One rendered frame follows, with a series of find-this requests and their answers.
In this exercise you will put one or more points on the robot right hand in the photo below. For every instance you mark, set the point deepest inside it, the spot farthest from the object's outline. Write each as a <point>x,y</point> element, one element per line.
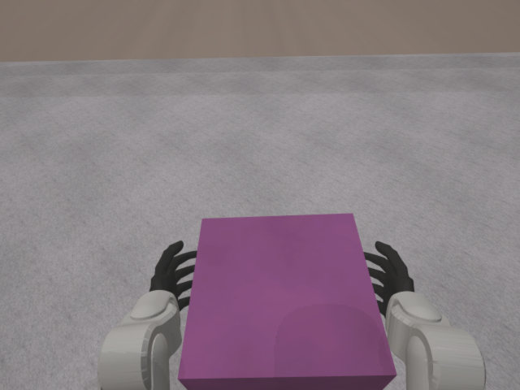
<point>395,280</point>

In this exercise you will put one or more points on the right robot forearm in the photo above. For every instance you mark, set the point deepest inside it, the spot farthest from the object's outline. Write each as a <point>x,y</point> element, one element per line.
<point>437,356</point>

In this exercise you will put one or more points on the left robot forearm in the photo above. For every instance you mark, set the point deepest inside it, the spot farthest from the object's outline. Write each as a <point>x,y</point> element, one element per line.
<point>135,355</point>

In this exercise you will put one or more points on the carton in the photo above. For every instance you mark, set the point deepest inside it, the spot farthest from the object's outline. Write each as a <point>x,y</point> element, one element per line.
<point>283,303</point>

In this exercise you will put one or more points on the robot left hand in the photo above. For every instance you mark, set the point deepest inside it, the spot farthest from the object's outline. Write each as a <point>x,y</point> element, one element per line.
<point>166,276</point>

